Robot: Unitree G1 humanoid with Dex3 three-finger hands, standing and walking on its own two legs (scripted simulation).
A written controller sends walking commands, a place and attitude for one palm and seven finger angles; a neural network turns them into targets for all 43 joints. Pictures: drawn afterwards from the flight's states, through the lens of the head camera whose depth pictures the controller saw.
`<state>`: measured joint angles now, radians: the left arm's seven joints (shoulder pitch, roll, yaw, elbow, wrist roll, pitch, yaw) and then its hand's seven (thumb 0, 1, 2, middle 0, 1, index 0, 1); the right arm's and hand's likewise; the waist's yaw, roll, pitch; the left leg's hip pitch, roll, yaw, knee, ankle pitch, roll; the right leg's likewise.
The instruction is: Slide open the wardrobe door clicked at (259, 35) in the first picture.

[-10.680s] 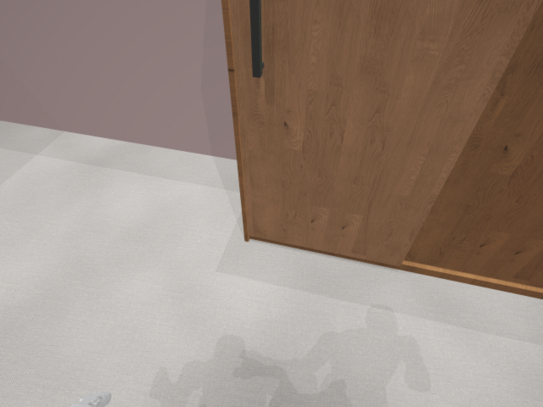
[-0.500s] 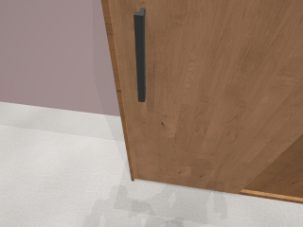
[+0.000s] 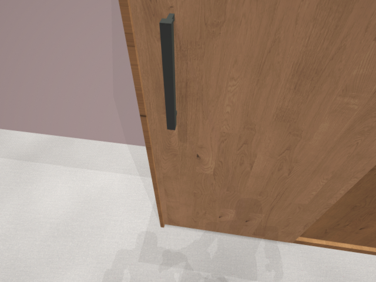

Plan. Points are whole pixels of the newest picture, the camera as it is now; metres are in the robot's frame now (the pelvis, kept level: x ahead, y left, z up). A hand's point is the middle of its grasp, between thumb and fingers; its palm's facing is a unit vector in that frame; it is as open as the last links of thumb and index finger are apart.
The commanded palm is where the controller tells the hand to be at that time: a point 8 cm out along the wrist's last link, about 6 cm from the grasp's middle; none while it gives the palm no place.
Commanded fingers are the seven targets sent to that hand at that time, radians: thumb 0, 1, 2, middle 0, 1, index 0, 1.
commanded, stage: look again from close up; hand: left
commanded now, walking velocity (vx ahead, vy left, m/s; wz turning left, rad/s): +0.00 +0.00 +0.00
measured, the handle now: (171, 79) +0.49 +0.07 +0.19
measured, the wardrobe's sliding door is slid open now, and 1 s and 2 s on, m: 0.00 0.00 0.00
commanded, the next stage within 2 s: raise the hand with hooked fingers in 0.58 s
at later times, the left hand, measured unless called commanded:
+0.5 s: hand out of the picture +0.05 +0.22 -0.17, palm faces -0.02 -0.96 -0.29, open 7.4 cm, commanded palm none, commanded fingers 0.00 0.90 0.90 -0.20 -0.30 -0.20 -0.30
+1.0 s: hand (97, 247) +0.19 +0.20 -0.01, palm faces -0.03 -1.00 -0.08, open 8.1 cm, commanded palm +0.13 +0.27 -0.02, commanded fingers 0.00 0.50 0.73 -0.23 -0.56 -0.23 -0.56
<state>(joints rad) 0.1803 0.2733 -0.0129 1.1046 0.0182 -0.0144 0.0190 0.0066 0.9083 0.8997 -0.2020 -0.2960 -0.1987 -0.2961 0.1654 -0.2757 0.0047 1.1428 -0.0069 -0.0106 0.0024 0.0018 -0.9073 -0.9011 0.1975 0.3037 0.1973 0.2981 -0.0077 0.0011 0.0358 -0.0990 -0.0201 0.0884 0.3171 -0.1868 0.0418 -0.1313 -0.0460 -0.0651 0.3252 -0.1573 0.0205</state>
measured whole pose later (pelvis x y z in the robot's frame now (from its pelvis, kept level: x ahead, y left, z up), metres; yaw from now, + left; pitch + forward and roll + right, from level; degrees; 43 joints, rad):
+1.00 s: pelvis -0.02 -0.03 -0.04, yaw +0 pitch +5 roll +1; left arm 0.31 0.28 0.28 0.33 -0.30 -0.50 -0.44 0.00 0.73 0.82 -0.21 -0.41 -0.21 -0.41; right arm 0.18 -0.22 -0.01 0.61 0.05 -0.26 -0.01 0.01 -0.90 -0.90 0.20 0.30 0.20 0.30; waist -0.02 -0.01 -0.06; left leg -0.48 0.02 0.08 0.75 -0.36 0.01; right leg -0.52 -0.04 -0.07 0.77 -0.35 -0.02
